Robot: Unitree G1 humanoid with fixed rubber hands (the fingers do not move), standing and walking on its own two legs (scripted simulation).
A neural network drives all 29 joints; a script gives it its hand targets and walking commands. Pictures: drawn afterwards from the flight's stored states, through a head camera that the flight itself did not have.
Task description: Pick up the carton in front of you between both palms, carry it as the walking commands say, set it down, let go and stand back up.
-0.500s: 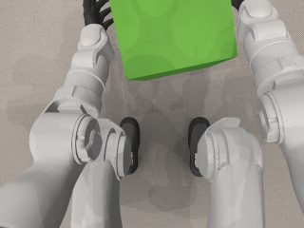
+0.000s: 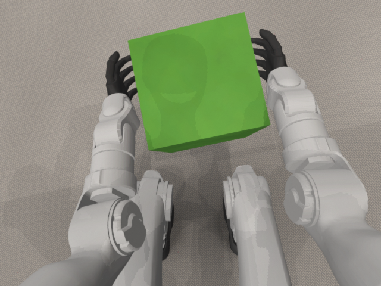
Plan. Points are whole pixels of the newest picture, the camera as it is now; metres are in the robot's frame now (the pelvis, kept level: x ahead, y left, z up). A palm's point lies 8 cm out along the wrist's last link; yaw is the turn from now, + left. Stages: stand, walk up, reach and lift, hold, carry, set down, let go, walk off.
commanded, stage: reach and lift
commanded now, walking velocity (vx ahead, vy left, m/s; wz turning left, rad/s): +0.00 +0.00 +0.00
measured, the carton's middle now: (199, 99) +0.49 -0.03 -0.15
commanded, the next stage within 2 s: none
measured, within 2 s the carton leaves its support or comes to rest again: neither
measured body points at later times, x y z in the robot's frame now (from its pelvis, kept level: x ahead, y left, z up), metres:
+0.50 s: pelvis +0.03 +0.01 +0.13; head +0.23 -0.02 +0.53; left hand +0.47 +0.13 +0.08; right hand +0.48 -0.17 +0.07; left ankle +0.12 +0.13 -0.40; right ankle +0.12 -0.12 -0.40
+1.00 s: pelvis +0.08 +0.01 +0.27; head +0.17 -0.01 +0.71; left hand +0.44 +0.14 +0.24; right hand +0.43 -0.16 +0.23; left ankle +0.12 +0.13 -0.40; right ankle +0.12 -0.12 -0.40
